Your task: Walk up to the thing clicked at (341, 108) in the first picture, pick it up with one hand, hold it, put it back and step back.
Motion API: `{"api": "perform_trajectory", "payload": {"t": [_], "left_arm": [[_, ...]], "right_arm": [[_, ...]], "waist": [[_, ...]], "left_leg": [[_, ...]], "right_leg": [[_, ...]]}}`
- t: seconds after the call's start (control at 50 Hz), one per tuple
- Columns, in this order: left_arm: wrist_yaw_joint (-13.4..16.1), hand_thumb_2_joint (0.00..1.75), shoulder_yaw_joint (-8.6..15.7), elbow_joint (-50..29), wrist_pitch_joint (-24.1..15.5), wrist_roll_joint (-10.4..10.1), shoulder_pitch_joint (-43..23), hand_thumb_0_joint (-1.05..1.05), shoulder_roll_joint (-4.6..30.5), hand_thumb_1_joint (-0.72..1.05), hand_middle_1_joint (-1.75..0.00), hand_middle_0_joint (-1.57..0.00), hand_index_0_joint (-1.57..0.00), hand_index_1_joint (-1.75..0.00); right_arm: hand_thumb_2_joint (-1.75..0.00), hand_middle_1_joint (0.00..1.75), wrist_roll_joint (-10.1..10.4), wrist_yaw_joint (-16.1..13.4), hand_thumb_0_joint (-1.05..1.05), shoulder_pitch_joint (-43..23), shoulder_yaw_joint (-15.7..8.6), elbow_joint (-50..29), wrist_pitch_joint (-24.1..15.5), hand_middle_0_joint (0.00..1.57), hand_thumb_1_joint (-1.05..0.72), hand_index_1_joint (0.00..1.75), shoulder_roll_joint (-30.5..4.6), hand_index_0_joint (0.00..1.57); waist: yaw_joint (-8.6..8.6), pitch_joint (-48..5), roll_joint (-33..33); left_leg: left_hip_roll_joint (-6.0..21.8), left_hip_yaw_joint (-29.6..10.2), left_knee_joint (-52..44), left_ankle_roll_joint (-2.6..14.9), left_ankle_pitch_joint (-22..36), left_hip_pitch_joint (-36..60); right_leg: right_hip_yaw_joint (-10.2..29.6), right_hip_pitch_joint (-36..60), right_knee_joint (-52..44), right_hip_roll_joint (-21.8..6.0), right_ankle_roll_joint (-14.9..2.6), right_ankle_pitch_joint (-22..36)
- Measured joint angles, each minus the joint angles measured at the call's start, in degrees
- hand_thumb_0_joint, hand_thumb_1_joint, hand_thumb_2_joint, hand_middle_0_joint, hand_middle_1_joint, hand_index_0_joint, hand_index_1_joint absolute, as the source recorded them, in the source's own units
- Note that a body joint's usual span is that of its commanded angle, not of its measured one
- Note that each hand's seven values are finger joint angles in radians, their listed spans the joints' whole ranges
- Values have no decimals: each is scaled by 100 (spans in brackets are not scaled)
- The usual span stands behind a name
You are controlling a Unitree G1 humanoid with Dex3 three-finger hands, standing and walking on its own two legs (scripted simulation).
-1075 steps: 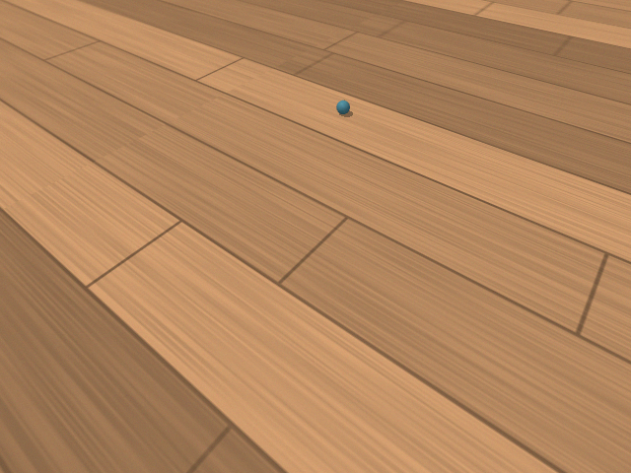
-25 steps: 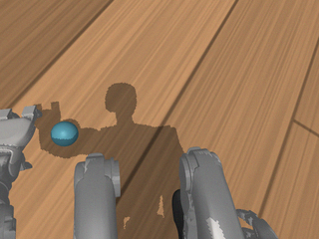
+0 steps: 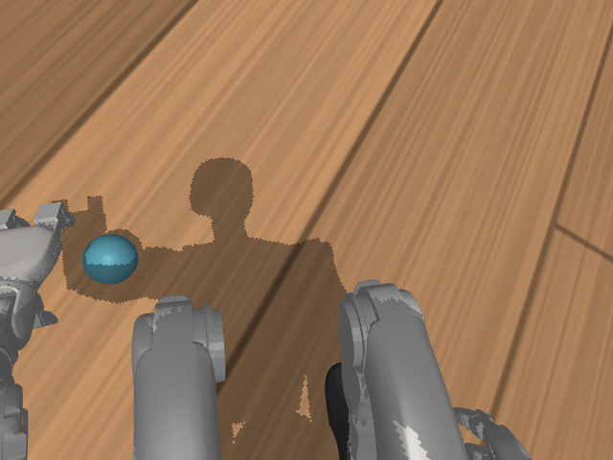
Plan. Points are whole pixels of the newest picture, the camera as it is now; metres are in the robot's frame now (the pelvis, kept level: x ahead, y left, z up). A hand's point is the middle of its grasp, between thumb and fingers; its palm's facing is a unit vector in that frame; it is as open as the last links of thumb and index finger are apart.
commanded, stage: approach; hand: left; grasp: from above
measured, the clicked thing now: (111, 259) +0.41 +0.28 -0.28
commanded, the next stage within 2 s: close in in 0.60 s
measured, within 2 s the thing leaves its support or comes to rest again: neither
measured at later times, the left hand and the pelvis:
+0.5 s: hand (117, 220) +0.44 +0.24 -0.16, palm faces -0.40 -0.05 -0.92, open 14.1 cm; pelvis +0.00 +0.00 +0.01, yaw +0 degrees
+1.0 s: hand (83, 269) +0.38 +0.29 -0.20, palm faces -0.45 -0.09 -0.89, open 14.1 cm; pelvis -0.01 +0.00 -0.01, yaw +0 degrees
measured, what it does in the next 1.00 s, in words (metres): stands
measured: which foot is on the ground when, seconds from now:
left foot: down 0.00-1.00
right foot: down 0.00-1.00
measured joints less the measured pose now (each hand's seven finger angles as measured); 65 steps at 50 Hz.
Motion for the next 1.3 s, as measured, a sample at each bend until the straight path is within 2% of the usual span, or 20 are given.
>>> {"api": "perform_trajectory", "payload": {"t": [0.04,0.16,0.32,0.42,0.52,0.58,0.66,0.72,0.78,0.86,0.92,1.0,1.08,1.18,1.3], "left_arm": [[25,98,-23,17,20,2,-11,0,-3,-49,-99,-12,-12,-99],[92,99,-383,51,140,-1,-127,0,-119,-51,-101,-11,-10,-102],[376,100,-765,141,647,-17,-543,0,-610,-53,-105,-10,-9,-105],[413,101,-664,491,1074,-48,-985,0,-770,-54,-105,-10,-9,-106],[209,101,-563,737,1335,-288,-1218,0,-720,-55,-105,-9,-9,-106],[41,102,-454,671,1360,-445,-1098,0,-656,-56,-105,-9,-9,-105],[-229,101,-360,496,1178,-613,-763,0,-530,-56,-104,-10,-9,-105],[-383,101,-354,353,892,-636,-498,0,-397,-55,-103,-10,-9,-104],[-413,100,-441,230,556,-576,-327,0,-262,-55,-104,-10,-9,-104],[-156,99,-595,235,205,-396,-282,0,-164,-54,-104,-10,-10,-104],[151,98,-619,407,113,-189,-360,0,-163,-54,-105,-9,-10,-104],[549,99,-601,823,209,80,-583,0,-196,-54,-104,-9,-9,-103],[839,100,-457,1346,385,252,-864,0,-150,-54,-102,-9,-8,-102],[995,100,-255,1610,590,240,-1042,0,-25,-54,-101,-8,-7,-101],[927,100,-63,1477,726,22,-920,0,37,-53,-100,-8,-7,-101]], "right_arm": [[-90,30,4,7,0,3,5,2,-11,20,-91,30,1,20],[-90,30,17,30,0,25,4,30,-90,20,-91,30,14,20],[-90,30,43,40,0,102,57,-29,-192,20,-91,30,16,20],[-90,30,63,62,0,173,186,-104,-209,20,-92,30,-9,20],[-90,30,121,103,0,312,306,-135,-232,20,-92,30,-66,20],[-90,30,166,129,0,418,313,-134,-211,20,-92,30,-94,20],[-90,30,201,145,0,521,301,-108,-157,20,-92,30,-108,20],[-90,30,181,150,1,551,284,-84,-151,20,-92,30,-109,20],[-90,30,129,141,1,529,249,-60,-172,20,-92,30,-116,20],[-90,30,39,116,1,410,208,-27,-222,20,-92,30,-147,20],[-90,30,-31,95,0,266,192,-8,-276,20,-92,30,-161,20],[-90,30,-109,120,0,61,212,16,-363,20,-91,30,-156,20],[-90,30,-213,219,0,-112,322,9,-460,20,-91,30,-150,20],[-90,30,-339,402,0,-157,469,6,-578,20,-91,30,-149,20],[-90,30,-390,548,0,8,552,56,-592,20,-91,30,-123,20]], "waist": [[-12,-3,-5],[-72,-27,-22],[-282,-146,65],[-481,-162,184],[-603,-101,294],[-590,-36,334],[-479,58,322],[-357,130,258],[-232,190,171],[-141,209,54],[-168,180,-17],[-316,126,-87],[-525,154,-117],[-716,301,-117],[-747,443,-43]], "left_leg": [[-4,2,10,1,5,-15],[-8,24,18,-3,15,-42],[34,67,-106,3,41,-52],[76,61,-224,10,64,-12],[117,61,-298,57,70,39],[129,65,-311,61,60,89],[119,66,-295,77,55,140],[86,51,-254,45,71,143],[41,22,-185,8,100,111],[-7,-16,-70,-46,128,34],[-26,-34,13,-50,133,-29],[-37,-43,97,-34,120,-102],[-34,-86,188,-23,96,-164],[-14,-167,338,-26,38,-214],[35,-224,464,-26,-57,-261]], "right_leg": [[2,-9,8,-2,3,0],[24,-39,29,-5,-1,3],[53,-97,-74,14,-16,60],[37,-96,-195,40,-27,128],[27,-80,-274,69,-27,178],[28,-49,-281,78,-35,181],[28,-7,-250,70,-45,171],[17,4,-196,48,-62,166],[-1,-2,-126,21,-65,165],[-21,-30,-34,3,-53,160],[-30,-54,19,1,-39,147],[-33,-91,75,4,-33,123],[-66,-134,123,23,-15,119],[-121,-188,211,70,21,119],[-156,-266,287,132,48,102]]}}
